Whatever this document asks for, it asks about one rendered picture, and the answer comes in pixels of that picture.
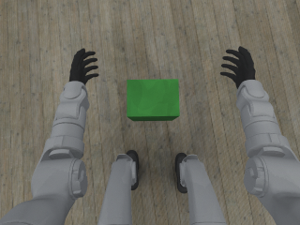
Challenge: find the robot left shin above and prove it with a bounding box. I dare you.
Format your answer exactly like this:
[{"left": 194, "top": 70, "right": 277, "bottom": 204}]
[{"left": 112, "top": 154, "right": 135, "bottom": 184}]

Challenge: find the robot left hand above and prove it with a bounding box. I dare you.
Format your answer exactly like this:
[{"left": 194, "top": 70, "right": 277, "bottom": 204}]
[{"left": 69, "top": 48, "right": 98, "bottom": 85}]

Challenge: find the left robot upper arm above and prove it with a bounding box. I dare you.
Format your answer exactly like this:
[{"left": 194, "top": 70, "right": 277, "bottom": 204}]
[{"left": 0, "top": 157, "right": 88, "bottom": 225}]

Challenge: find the left robot forearm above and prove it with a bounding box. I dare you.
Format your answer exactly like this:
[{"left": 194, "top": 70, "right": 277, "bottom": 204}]
[{"left": 31, "top": 81, "right": 90, "bottom": 197}]

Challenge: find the carton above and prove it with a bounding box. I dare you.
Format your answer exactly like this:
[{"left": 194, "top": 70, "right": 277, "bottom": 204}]
[{"left": 127, "top": 79, "right": 180, "bottom": 121}]

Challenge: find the right robot forearm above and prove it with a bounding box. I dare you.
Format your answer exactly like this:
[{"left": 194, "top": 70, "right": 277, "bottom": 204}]
[{"left": 235, "top": 80, "right": 300, "bottom": 163}]

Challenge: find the left robot foot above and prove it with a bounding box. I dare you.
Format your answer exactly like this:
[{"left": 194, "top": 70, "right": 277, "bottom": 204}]
[{"left": 127, "top": 150, "right": 140, "bottom": 190}]

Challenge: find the robot right hand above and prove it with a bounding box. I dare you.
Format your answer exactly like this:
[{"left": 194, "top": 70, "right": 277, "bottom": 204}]
[{"left": 220, "top": 46, "right": 256, "bottom": 89}]

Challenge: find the right robot upper arm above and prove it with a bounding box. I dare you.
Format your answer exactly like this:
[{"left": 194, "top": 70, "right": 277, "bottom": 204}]
[{"left": 243, "top": 155, "right": 300, "bottom": 225}]

